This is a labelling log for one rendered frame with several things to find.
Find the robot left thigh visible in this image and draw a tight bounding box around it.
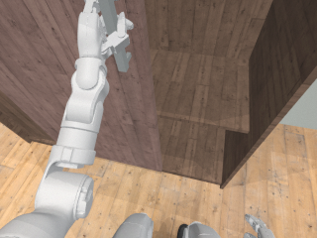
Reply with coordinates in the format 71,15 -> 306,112
112,213 -> 154,238

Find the robot right thigh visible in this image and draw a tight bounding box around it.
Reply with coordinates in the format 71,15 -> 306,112
183,223 -> 221,238

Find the handle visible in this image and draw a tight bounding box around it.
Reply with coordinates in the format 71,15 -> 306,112
97,0 -> 132,72

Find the wardrobe door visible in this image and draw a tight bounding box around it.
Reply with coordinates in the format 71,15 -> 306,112
0,0 -> 163,172
0,90 -> 54,141

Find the robot left forearm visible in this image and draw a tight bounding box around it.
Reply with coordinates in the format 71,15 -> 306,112
34,57 -> 110,208

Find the robot right hand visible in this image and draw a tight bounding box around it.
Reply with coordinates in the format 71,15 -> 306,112
244,213 -> 275,238

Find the robot thigh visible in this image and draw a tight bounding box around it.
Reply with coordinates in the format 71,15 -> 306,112
183,223 -> 221,238
112,213 -> 154,238

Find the robot left upper arm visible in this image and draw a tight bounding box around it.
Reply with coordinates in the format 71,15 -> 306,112
0,170 -> 94,238

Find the robot left hand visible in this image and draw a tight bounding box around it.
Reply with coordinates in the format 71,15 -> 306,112
77,0 -> 134,63

